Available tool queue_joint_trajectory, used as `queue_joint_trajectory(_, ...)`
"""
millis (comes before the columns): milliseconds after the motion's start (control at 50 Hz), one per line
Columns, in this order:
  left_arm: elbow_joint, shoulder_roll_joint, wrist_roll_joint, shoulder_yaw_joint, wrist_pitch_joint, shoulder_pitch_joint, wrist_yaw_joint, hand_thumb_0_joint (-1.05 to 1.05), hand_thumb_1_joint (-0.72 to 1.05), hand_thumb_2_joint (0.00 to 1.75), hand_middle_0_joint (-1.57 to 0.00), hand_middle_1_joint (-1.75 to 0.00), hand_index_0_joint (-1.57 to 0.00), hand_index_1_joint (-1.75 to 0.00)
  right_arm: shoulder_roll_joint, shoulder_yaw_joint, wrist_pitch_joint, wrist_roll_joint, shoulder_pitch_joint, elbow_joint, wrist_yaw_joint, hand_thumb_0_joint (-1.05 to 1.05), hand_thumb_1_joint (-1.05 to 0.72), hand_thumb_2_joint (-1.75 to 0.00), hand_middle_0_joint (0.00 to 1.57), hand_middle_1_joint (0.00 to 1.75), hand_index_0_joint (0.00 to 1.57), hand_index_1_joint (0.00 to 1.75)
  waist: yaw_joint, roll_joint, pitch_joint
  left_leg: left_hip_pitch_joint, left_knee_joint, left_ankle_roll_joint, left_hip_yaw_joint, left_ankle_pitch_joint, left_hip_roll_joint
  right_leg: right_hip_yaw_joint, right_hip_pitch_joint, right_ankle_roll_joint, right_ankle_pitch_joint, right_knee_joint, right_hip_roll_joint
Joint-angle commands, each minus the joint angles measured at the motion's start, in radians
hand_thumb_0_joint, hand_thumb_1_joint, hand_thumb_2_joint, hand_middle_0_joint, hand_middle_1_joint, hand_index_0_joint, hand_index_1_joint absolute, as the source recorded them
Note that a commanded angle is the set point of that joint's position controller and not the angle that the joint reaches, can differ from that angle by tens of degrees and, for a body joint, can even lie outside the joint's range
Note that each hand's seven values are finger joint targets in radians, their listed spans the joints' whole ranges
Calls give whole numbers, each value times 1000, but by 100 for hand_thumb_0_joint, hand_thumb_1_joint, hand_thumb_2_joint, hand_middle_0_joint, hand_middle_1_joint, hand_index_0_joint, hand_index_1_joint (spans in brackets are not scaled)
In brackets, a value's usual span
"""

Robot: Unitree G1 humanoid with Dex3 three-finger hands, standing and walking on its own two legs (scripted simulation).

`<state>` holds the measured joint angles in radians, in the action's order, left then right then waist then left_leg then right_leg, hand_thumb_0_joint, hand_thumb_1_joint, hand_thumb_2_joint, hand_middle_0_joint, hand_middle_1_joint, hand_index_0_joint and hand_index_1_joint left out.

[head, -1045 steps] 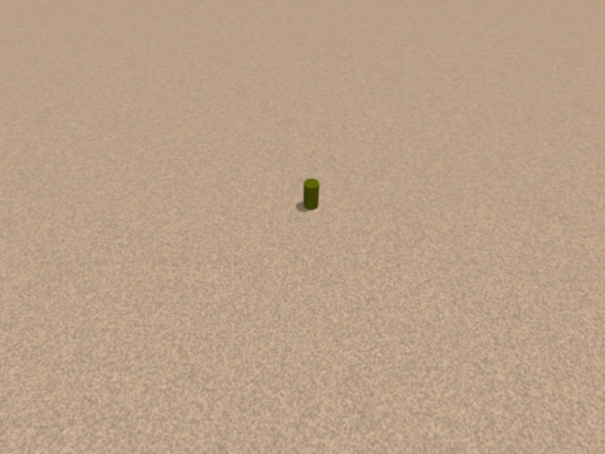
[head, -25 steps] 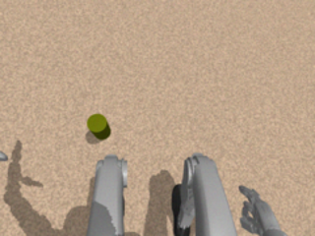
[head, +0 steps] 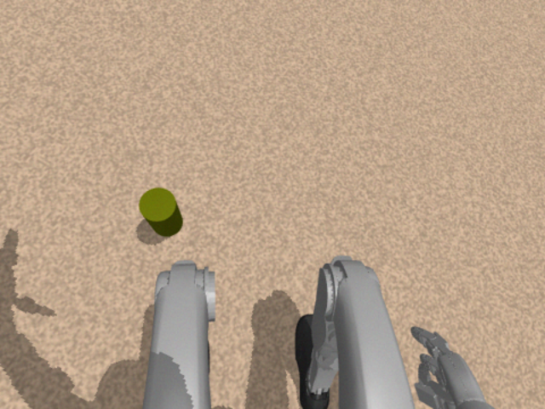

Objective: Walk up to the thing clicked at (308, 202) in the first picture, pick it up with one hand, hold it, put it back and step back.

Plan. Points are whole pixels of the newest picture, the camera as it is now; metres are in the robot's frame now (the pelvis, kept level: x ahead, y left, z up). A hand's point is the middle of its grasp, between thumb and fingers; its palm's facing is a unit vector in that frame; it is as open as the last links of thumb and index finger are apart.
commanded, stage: go down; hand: left
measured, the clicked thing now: (163, 214) +0.46 +0.22 -0.33
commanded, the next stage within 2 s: approach in 0.26 s
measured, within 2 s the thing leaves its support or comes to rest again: neither
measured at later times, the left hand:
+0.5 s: hand out of the picture +0.39 +0.40 -0.02, palm faces +0.16 -0.98 -0.08, open 17.4 cm
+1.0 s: hand (100, 216) +0.42 +0.31 -0.23, palm faces +0.05 -1.00 +0.05, open 17.5 cm
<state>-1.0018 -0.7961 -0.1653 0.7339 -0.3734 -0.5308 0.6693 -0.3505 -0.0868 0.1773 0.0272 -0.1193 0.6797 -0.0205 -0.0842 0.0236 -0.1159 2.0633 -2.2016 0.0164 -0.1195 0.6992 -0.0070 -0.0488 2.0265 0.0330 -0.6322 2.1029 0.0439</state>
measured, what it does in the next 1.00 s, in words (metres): lowers itself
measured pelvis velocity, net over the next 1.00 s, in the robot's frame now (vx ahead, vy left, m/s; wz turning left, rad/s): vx -0.01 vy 0.01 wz -0.11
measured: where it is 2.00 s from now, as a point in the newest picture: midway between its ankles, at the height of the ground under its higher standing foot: (253, 389)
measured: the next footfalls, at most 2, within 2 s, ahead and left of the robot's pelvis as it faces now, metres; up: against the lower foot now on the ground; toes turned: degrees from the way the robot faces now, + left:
none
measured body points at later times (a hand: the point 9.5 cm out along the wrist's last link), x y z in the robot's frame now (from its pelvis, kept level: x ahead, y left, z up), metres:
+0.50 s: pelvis +0.00 +0.00 -0.03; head +0.20 +0.07 +0.37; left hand +0.37 +0.45 -0.01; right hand +0.15 -0.28 -0.12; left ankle +0.08 +0.12 -0.37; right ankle +0.11 -0.14 -0.37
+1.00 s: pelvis -0.01 +0.01 -0.10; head +0.23 +0.15 +0.25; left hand +0.41 +0.36 -0.23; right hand +0.14 -0.26 -0.15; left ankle +0.08 +0.12 -0.37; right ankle +0.11 -0.14 -0.37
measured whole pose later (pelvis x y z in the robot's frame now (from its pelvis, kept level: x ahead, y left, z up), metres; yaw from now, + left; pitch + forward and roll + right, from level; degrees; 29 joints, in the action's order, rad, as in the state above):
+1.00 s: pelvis -0.01 +0.01 -0.10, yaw -6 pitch +20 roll -13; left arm -1.33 -0.86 -0.19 0.70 -0.82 -0.64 0.60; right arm -0.38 -0.33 0.13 0.21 0.06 0.62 0.05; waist -0.22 0.20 0.17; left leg 2.23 -2.57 0.01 -0.25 0.71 0.01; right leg -0.13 2.13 0.05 -0.60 2.36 0.00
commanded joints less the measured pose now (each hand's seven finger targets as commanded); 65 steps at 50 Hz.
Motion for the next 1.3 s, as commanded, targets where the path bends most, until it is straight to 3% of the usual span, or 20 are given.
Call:
queue_joint_trajectory(0,173,-416,-32,85,-60,-186,-1,0,-54,9,-4,-8,-3,-8,-232,85,25,-6,-121,-57,-15,0,-91,-91,20,30,20,30,31,-251,-594,-446,325,-33,38,-122,-2,-44,-261,-68,83,-168,-24)
queue_joint_trajectory(140,142,-444,-35,95,-64,-191,11,0,-52,10,-4,-8,-3,-8,-229,72,24,-3,-113,-62,-11,0,-91,-91,20,30,20,30,32,-223,-572,-385,294,-41,61,-109,1,-40,-278,-66,66,-168,-28)
queue_joint_trajectory(160,136,-438,-34,86,-65,-210,16,0,-53,10,-4,-8,-3,-9,-232,74,23,-3,-118,-58,-11,0,-91,-91,20,30,20,30,13,-232,-560,-378,285,-42,64,-101,1,-42,-269,-65,61,-168,-28)
queue_joint_trajectory(180,130,-436,-38,90,-64,-199,18,0,-53,10,-4,-8,-3,-9,-235,76,23,-2,-115,-62,-12,0,-91,-91,20,30,20,30,24,-212,-565,-368,279,-45,68,-96,3,-39,-280,-64,57,-173,-29)
queue_joint_trajectory(260,145,-467,-36,98,-73,-232,29,0,-54,9,-4,-8,-4,-9,-239,73,25,2,-116,-57,-12,0,-91,-91,20,30,20,30,23,-246,-576,-387,267,-42,66,-99,0,-40,-254,-66,60,-157,-30)
queue_joint_trajectory(280,131,-465,-33,90,-72,-240,32,0,-52,10,-4,-8,-3,-9,-241,71,26,1,-120,-53,-11,0,-90,-91,20,30,20,30,10,-248,-561,-379,275,-41,59,-79,-2,-46,-247,-65,46,-152,-30)
queue_joint_trajectory(340,143,-483,-35,102,-77,-252,37,0,-54,15,-6,-13,-3,-15,-245,68,26,0,-115,-56,-11,0,-92,-91,20,30,20,30,19,-257,-562,-383,278,-40,51,-75,-3,-48,-232,-66,46,-139,-29)
queue_joint_trajectory(380,98,-482,-40,110,-79,-236,43,0,-57,3,-7,-8,-5,-10,-249,61,24,3,-117,-57,-9,0,-91,-90,20,30,20,30,11,-247,-560,-382,263,-37,47,-104,-1,-52,-228,-67,65,-126,-30)
queue_joint_trajectory(500,-38,-371,-100,66,-165,-261,74,0,-58,4,-7,-9,-5,-10,-256,31,39,15,-98,-60,3,0,-90,-90,20,30,20,30,-63,-143,-447,-249,165,-48,50,-95,1,-70,-209,-58,60,-105,-40)
queue_joint_trajectory(560,-107,-347,-114,38,-223,-262,82,0,-56,4,-7,-9,-5,-10,-266,13,48,28,-68,-68,10,0,-90,-90,20,30,20,30,-68,-135,-413,-226,137,-47,51,-54,-3,-79,-191,-58,24,-90,-48)
queue_joint_trajectory(620,-126,-367,-118,38,-285,-296,76,0,-56,4,-7,-9,-5,-10,-281,-11,50,49,-57,-69,19,0,-90,-90,20,30,20,30,-78,-160,-450,-238,88,-38,44,-98,-7,-91,-202,-58,66,-49,-52)
queue_joint_trajectory(760,-158,-453,-70,59,-408,-303,4,0,-56,6,-6,-10,-5,-11,-330,-72,8,111,7,-80,38,0,-90,-90,20,30,20,30,-75,-327,-441,-336,57,-4,1,-156,-24,-138,-163,-67,111,57,-57)
queue_joint_trajectory(820,-114,-462,-51,59,-463,-327,-27,0,-56,6,-6,-11,-5,-12,-341,-95,-18,143,40,-90,45,0,-91,-91,20,30,20,30,-98,-402,-462,-392,35,8,-10,-189,-34,-153,-160,-66,140,85,-61)
queue_joint_trajectory(860,-87,-444,-38,29,-500,-346,-43,0,-57,7,-6,-11,-5,-12,-352,-107,-30,163,63,-88,48,0,-92,-91,20,30,20,30,-121,-454,-448,-413,27,16,-19,-197,-38,-165,-147,-66,150,103,-62)
queue_joint_trajectory(900,-136,-372,-41,1,-517,-307,-59,0,-57,6,-6,-11,-5,-11,-359,-121,-41,180,75,-80,51,0,-93,-91,20,30,20,30,-149,-457,-421,-433,4,23,-34,-241,-41,-180,-137,-63,182,118,-63)
queue_joint_trajectory(1000,-246,-278,-36,-95,-574,-323,-119,0,-61,1,-7,-9,-6,-8,-373,-168,-64,207,116,-84,65,0,-94,-91,20,30,20,30,-215,-362,-308,-329,-37,16,-65,-173,-41,-216,-145,-55,162,118,-71)
queue_joint_trajectory(1060,-281,-264,-33,-118,-620,-329,-171,0,-61,0,-7,-9,-7,-8,-385,-198,-75,225,159,-101,77,0,-94,-91,20,30,20,30,-226,-318,-260,-291,-60,11,-81,-149,-41,-229,-164,-46,154,121,-76)
queue_joint_trajectory(1140,-323,-287,-28,-79,-680,-304,-268,0,-61,0,-7,-9,-7,-8,-394,-231,-91,248,181,-115,96,0,-95,-91,20,30,20,30,-214,-305,-242,-266,-73,12,-97,-133,-39,-249,-204,-40,152,134,-86)
queue_joint_trajectory(1240,-327,-271,21,-91,-741,-288,-363,0,-61,2,-6,-8,-6,-7,-408,-254,-118,279,208,-127,113,0,-94,-91,20,30,20,30,-229,-365,-202,-308,-51,30,-129,-134,-47,-274,-195,-40,163,151,-89)
queue_joint_trajectory(1280,-329,-261,43,-123,-754,-292,-388,0,-57,4,-6,-7,-6,-7,-404,-261,-127,290,216,-127,119,0,-93,-91,20,30,20,30,-240,-366,-179,-276,-62,26,-122,-123,-48,-273,-204,-41,165,146,-95)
